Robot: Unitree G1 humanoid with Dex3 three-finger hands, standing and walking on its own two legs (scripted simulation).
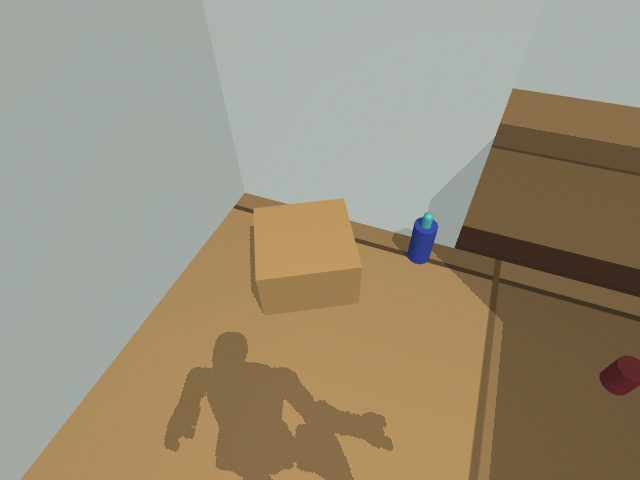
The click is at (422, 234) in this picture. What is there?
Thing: necked bottle
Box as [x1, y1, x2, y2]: [407, 212, 437, 263]
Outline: 429,212 425,213 422,217 418,218 414,223 407,255 409,259 415,263 423,263 428,259 437,229 437,224 432,219 433,216
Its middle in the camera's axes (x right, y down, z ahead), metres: +0.40 +0.01 +1.51
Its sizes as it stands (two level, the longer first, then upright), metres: 0.089 0.089 0.246
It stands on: the floor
